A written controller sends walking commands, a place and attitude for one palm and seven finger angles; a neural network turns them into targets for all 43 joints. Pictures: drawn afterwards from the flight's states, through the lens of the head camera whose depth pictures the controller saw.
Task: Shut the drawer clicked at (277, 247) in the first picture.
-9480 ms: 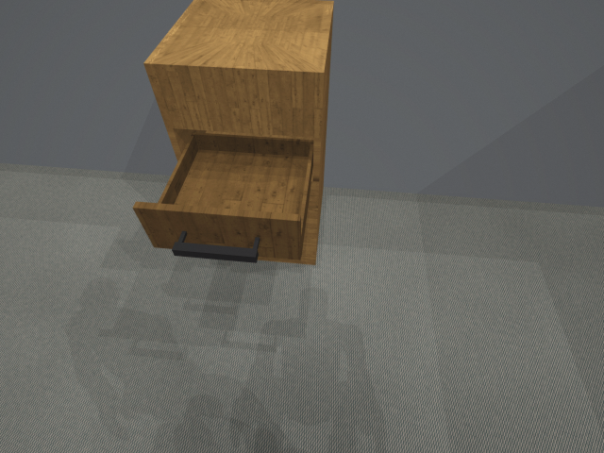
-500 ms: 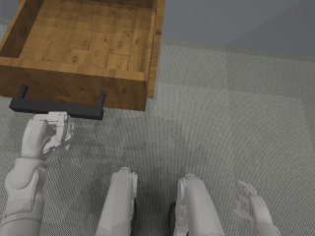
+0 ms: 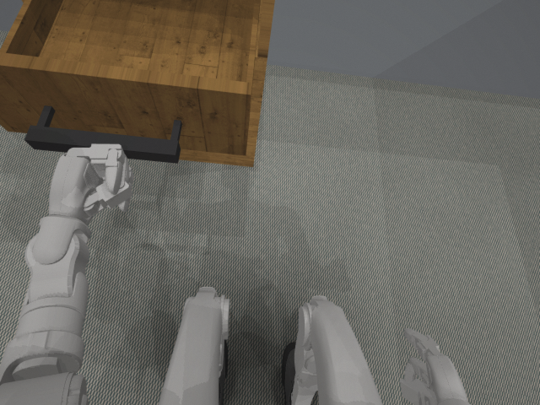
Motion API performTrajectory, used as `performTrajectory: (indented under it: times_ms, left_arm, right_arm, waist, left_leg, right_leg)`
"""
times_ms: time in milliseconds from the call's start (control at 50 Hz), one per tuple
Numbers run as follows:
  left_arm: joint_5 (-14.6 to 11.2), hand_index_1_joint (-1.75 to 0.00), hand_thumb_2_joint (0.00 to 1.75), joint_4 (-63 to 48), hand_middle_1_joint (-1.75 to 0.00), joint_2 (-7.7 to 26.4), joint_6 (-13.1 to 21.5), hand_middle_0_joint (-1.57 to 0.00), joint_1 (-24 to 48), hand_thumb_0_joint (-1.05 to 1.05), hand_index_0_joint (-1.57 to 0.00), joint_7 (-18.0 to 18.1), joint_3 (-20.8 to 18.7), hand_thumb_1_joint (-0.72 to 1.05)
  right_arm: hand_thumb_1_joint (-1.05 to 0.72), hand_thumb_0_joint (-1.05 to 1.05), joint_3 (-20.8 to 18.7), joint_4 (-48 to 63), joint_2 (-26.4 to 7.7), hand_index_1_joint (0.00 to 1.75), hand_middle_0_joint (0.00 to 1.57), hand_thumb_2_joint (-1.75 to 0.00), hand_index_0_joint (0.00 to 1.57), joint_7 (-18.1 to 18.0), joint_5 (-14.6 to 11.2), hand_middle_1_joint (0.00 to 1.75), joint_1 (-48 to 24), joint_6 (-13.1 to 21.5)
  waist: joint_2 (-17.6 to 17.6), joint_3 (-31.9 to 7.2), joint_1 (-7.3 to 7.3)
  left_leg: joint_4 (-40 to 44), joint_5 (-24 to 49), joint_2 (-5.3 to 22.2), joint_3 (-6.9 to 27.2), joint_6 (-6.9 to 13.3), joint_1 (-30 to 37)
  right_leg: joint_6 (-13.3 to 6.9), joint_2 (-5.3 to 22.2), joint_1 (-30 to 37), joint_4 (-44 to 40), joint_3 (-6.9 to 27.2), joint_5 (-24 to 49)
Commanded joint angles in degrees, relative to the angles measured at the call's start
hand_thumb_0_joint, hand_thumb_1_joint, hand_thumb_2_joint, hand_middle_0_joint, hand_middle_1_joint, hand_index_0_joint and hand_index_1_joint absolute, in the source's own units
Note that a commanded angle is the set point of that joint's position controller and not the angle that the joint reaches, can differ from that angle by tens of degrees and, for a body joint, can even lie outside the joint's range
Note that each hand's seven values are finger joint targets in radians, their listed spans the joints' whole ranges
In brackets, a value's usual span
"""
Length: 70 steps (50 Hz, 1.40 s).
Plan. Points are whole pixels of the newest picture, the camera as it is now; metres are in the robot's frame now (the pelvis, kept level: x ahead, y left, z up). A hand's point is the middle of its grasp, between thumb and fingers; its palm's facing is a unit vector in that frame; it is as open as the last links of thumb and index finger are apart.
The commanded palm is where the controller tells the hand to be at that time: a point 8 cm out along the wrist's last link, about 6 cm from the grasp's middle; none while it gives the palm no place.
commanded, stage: push the drawer shut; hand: left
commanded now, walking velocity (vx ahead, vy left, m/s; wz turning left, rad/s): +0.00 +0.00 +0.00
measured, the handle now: (110, 132) +0.48 +0.26 +0.01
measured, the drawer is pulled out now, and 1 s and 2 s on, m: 0.23 0.11 0.00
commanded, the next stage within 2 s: pull the fist back off the drawer in 1.94 s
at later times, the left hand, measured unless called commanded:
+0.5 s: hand (138, 142) +0.47 +0.22 +0.00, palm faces -0.02 -1.00 -0.07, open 3.0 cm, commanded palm +0.48 +0.25 +0.01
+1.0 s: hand (140, 112) +0.52 +0.23 +0.00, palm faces -0.02 -1.00 -0.05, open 3.0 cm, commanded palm +0.54 +0.23 +0.01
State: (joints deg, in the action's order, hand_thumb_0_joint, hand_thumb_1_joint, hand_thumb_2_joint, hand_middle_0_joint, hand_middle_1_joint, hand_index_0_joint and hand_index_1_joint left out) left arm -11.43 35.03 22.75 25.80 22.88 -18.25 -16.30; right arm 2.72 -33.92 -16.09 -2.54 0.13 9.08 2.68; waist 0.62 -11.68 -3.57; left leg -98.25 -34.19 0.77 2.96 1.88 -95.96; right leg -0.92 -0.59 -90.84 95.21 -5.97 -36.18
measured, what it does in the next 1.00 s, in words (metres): stands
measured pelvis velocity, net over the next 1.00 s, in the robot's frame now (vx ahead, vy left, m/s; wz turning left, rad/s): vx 0.00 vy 0.00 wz -0.04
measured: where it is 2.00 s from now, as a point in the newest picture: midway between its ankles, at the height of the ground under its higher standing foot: (254, 397)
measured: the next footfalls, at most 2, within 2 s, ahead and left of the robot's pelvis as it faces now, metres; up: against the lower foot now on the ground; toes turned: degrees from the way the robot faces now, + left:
none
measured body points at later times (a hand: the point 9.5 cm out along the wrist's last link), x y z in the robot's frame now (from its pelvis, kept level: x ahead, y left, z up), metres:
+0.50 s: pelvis +0.00 +0.00 -0.01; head +0.19 +0.04 +0.40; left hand +0.47 +0.28 +0.00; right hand +0.11 -0.27 -0.12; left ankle +0.08 +0.10 -0.51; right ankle +0.06 -0.12 -0.51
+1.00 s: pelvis +0.00 +0.00 -0.02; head +0.21 +0.06 +0.38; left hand +0.52 +0.28 +0.00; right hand +0.07 -0.27 -0.12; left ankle +0.08 +0.10 -0.51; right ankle +0.06 -0.12 -0.51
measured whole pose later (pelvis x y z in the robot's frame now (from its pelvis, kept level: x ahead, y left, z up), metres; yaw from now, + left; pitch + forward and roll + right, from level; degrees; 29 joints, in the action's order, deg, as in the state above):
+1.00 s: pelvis +0.00 +0.00 -0.02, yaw -2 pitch +35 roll -8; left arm -4.5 60.4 34.6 25.6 52.4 -19.1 -23.0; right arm 4.9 -34.6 -15.8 -1.1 2.3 12.1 -4.1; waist 1.0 -9.3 -9.8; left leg -101.7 -34.5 1.5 4.0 2.1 -102.8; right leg -0.8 -1.5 -97.2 97.4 -6.9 -35.8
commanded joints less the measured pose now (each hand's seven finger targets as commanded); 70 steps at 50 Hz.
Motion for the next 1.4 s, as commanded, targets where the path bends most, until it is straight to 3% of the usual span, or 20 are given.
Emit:
performTrajectory:
  times_ms: [0, 20, 120, 460, 520, 560, 600, 640, 700, 760, 820, 960, 1000, 1040, 1100, 1140, 1220, 1260, 1340, 1380]
  left_arm:
    - [-0.28, -1.60, 0.90, -8.09, -1.60, 11.98, 4.98, -1.40, 25.79, 0.00, -1.40, 0.84, -2.79, 0.90]
    - [0.12, -1.60, 0.90, -7.60, -1.60, 13.38, 5.23, -1.40, 27.42, 0.00, -1.40, 0.82, -3.54, 0.90]
    - [0.61, -1.60, 0.90, -5.27, -1.60, 12.73, 5.30, -1.40, 30.79, 0.00, -1.40, 0.45, -2.68, 0.90]
    - [1.87, -1.60, 0.90, 5.48, -1.60, 19.97, 5.38, -1.40, 40.81, 0.00, -1.40, -0.56, -8.29, 0.90]
    - [2.15, -1.60, 0.90, 4.76, -1.60, 21.13, 5.84, -1.40, 43.39, 0.00, -1.40, -0.91, -8.67, 0.90]
    - [2.19, -1.60, 0.90, 5.71, -1.60, 21.16, 5.57, -1.40, 43.24, 0.00, -1.40, -1.06, -8.87, 0.90]
    - [1.96, -1.60, 0.90, 6.96, -1.60, 20.19, 5.29, -1.40, 45.39, 0.00, -1.40, -1.10, -7.95, 0.90]
    - [2.62, -1.60, 0.90, 7.24, -1.60, 23.02, 5.12, -1.40, 46.55, 0.00, -1.40, -0.92, -9.65, 0.90]
    - [2.94, -1.60, 0.90, 7.49, -1.60, 21.91, 4.81, -1.40, 49.33, 0.00, -1.40, -0.70, -8.31, 0.90]
    - [3.55, -1.60, 0.90, 9.30, -1.60, 23.47, 4.25, -1.40, 50.78, 0.00, -1.40, -0.44, -9.14, 0.90]
    - [4.32, -1.60, 0.90, 9.92, -1.60, 23.90, 4.04, -1.40, 53.98, 0.00, -1.40, -0.33, -8.37, 0.90]
    - [6.08, -1.60, 0.90, 13.54, -1.60, 26.24, 2.74, -1.40, 60.57, 0.00, -1.40, 0.85, -8.24, 0.90]
    - [6.32, -1.60, 0.90, 12.83, -1.60, 25.61, 2.62, -1.40, 62.75, 0.00, -1.40, 1.07, -7.45, 0.90]
    - [6.92, -1.60, 0.90, 12.59, -1.60, 27.90, 2.31, -1.40, 63.27, 0.00, -1.40, 1.21, -8.65, 0.90]
    - [7.48, -1.60, 0.90, 13.70, -1.60, 26.35, 1.66, -1.40, 64.88, 0.00, -1.40, 1.45, -7.13, 0.90]
    - [7.92, -1.60, 0.90, 14.13, -1.60, 28.45, 1.07, -1.40, 65.27, 0.00, -1.40, 1.78, -8.52, 0.90]
    - [8.94, -1.60, 0.90, 14.60, -1.60, 30.80, 0.39, -1.40, 66.87, 0.00, -1.40, 1.99, -9.55, 0.90]
    - [9.08, -1.60, 0.90, 15.55, -1.60, 30.71, -0.25, -1.40, 67.95, 0.00, -1.40, 2.00, -9.10, 0.90]
    - [9.92, -1.60, 0.90, 15.36, -1.60, 32.18, -0.81, -1.40, 69.86, 0.00, -1.40, 1.91, -9.35, 0.90]
    - [10.10, -1.60, 0.90, 16.02, -1.60, 33.75, -1.27, -1.40, 70.63, 0.00, -1.40, 1.95, -10.17, 0.90]
  right_arm:
    - [-0.90, 0.00, -4.06, 4.08, -11.01, 0.30, 0.20, -0.90, 0.20, -0.72, 0.20, 0.30, 5.36, 1.02]
    - [-0.90, 0.00, -3.99, 3.70, -11.37, 0.30, 0.20, -0.90, 0.20, -0.67, 0.37, 0.30, 5.61, 0.80]
    - [-0.90, 0.00, -4.23, 3.33, -11.51, 0.30, 0.20, -0.90, 0.20, -0.25, 0.61, 0.30, 7.19, -0.19]
    - [-0.90, 0.00, -3.42, 2.12, -11.07, 0.30, 0.20, -0.90, 0.20, 0.33, 1.27, 0.30, 10.24, -3.61]
    - [-0.90, 0.00, -3.29, 2.25, -11.37, 0.30, 0.20, -0.90, 0.20, 0.40, 1.54, 0.30, 10.49, -4.12]
    - [-0.90, 0.00, -3.44, 2.18, -11.53, 0.30, 0.20, -0.90, 0.20, 0.53, 1.55, 0.30, 10.88, -4.55]
    - [-0.90, 0.00, -3.13, 1.99, -11.35, 0.30, 0.20, -0.90, 0.20, 0.53, 1.52, 0.30, 11.07, -4.70]
    - [-0.90, 0.00, -3.11, 1.93, -11.71, 0.30, 0.20, -0.90, 0.20, 0.52, 1.62, 0.30, 11.31, -5.15]
    - [-0.90, 0.00, -2.95, 1.93, -11.61, 0.30, 0.20, -0.90, 0.20, 0.64, 1.76, 0.30, 11.73, -5.45]
    - [-0.90, 0.00, -2.87, 1.58, -11.93, 0.30, 0.20, -0.90, 0.20, 0.58, 1.85, 0.30, 12.16, -5.89]
    - [-0.90, 0.00, -2.53, 1.39, -11.95, 0.30, 0.20, -0.90, 0.20, 0.62, 1.97, 0.30, 12.36, -6.13]
    - [-0.90, 0.00, -1.85, 0.88, -12.48, 0.30, 0.20, -0.90, 0.20, 0.57, 2.47, 0.30, 13.57, -6.59]
    - [-0.90, 0.00, -1.75, 0.97, -12.39, 0.30, 0.20, -0.90, 0.20, 0.67, 2.64, 0.30, 14.17, -6.54]
    - [-0.90, 0.00, -1.71, 0.98, -12.67, 0.30, 0.20, -0.90, 0.20, 0.80, 2.77, 0.30, 14.66, -6.91]
    - [-0.90, 0.00, -1.47, 0.74, -12.48, 0.30, 0.20, -0.90, 0.20, 1.08, 2.96, 0.30, 15.35, -7.09]
    - [-0.90, 0.00, -1.36, 0.74, -12.83, 0.30, 0.20, -0.90, 0.20, 1.14, 3.03, 0.30, 15.73, -7.44]
    - [-0.90, 0.00, -0.97, 0.71, -12.79, 0.30, 0.20, -0.90, 0.20, 1.40, 3.26, 0.30, 16.73, -7.91]
    - [-0.90, 0.00, -0.72, 0.66, -12.71, 0.30, 0.20, -0.90, 0.20, 1.49, 3.25, 0.30, 17.09, -8.15]
    - [-0.90, 0.00, -0.57, 0.63, -12.69, 0.30, 0.20, -0.90, 0.20, 1.65, 3.34, 0.30, 17.94, -8.48]
    - [-0.90, 0.00, -0.33, 0.63, -12.53, 0.30, 0.20, -0.90, 0.20, 1.66, 3.37, 0.30, 18.54, -8.70]
  waist:
    - [8.87, -27.28, -3.50]
    - [9.68, -27.73, -3.42]
    - [10.24, -31.08, -3.92]
    - [8.63, -31.15, -5.67]
    - [12.09, -33.13, -5.41]
    - [11.17, -34.00, -5.58]
    - [10.04, -32.04, -6.91]
    - [11.73, -32.94, -6.20]
    - [12.31, -33.16, -7.27]
    - [11.49, -33.01, -7.64]
    - [14.44, -32.99, -8.15]
    - [15.39, -31.51, -10.07]
    - [17.03, -32.92, -10.65]
    - [18.38, -34.85, -10.19]
    - [19.48, -33.38, -11.31]
    - [17.84, -33.97, -11.38]
    - [19.63, -34.29, -11.48]
    - [18.09, -33.28, -12.41]
    - [20.15, -34.08, -12.87]
    - [18.59, -34.10, -13.25]
  left_leg:
    - [13.34, 1.99, 0.08, 4.56, -0.40, 27.91]
    - [13.45, 2.82, 0.17, 4.74, -0.57, 28.57]
    - [13.21, 6.26, 0.24, 5.12, -0.56, 31.40]
    - [9.48, 9.90, 0.42, 2.96, 0.55, 24.93]
    - [9.64, 11.71, 0.49, 3.50, 0.30, 27.93]
    - [9.68, 11.84, 0.69, 4.03, 0.17, 28.99]
    - [9.34, 11.33, 0.63, 4.07, 0.60, 27.33]
    - [9.38, 11.18, 0.72, 4.11, 0.32, 27.68]
    - [9.48, 10.93, 0.72, 4.76, 0.44, 28.79]
    - [9.15, 10.02, 0.82, 4.74, 0.44, 27.69]
    - [9.21, 9.59, 0.89, 5.14, 0.27, 28.62]
    - [9.20, 7.01, 1.12, 6.38, 0.17, 27.84]
    - [9.18, 8.25, 1.17, 6.91, 0.14, 29.67]
    - [8.91, 10.07, 1.34, 6.93, -0.08, 30.94]
    - [9.32, 10.16, 1.55, 7.87, -0.21, 32.13]
    - [8.83, 10.09, 1.67, 7.62, 0.01, 30.65]
    - [8.55, 11.35, 1.72, 7.57, -0.08, 30.69]
    - [8.06, 10.67, 1.77, 7.27, 0.30, 28.69]
    - [7.47, 12.45, 1.90, 7.10, 0.30, 29.31]
    - [6.54, 13.18, 1.80, 6.28, 0.73, 27.04]
  right_leg:
    - [-1.57, -1.57, 5.60, -12.35, 2.49, 3.91]
    - [-1.66, -1.47, 5.25, -11.97, 2.24, 4.45]
    - [-1.69, -1.50, 5.71, -11.88, 2.16, 6.61]
    - [-1.13, -2.12, 9.99, -12.39, 3.54, 8.27]
    - [-1.38, -2.15, 8.22, -11.44, 3.00, 9.19]
    - [-1.33, -2.27, 7.68, -11.31, 2.71, 9.32]
    - [-1.16, -2.33, 7.42, -11.46, 2.68, 9.23]
    - [-1.28, -2.28, 7.20, -11.04, 2.52, 8.99]
    - [-1.30, -2.43, 5.72, -10.83, 2.21, 8.83]
    - [-1.20, -2.43, 5.68, -10.98, 2.29, 8.42]
    - [-1.41, -2.42, 3.77, -10.44, 2.00, 8.10]
    - [-1.47, -2.49, 0.59, -9.58, 1.35, 7.12]
    - [-1.54, -2.43, -0.18, -9.20, 1.12, 7.93]
    - [-1.64, -2.50, 0.06, -9.02, 1.19, 8.74]
    - [-1.71, -2.47, -2.02, -8.82, 0.69, 8.94]
    - [-1.55, -2.52, -0.99, -8.82, 0.82, 9.00]
    - [-1.70, -2.61, -0.71, -8.60, 0.71, 9.51]
    - [-1.50, -2.73, -0.28, -8.97, 0.87, 9.25]
    - [-1.59, -2.87, -0.59, -8.76, 0.83, 10.17]
    - [-1.40, -3.03, 1.41, -9.03, 1.14, 10.59]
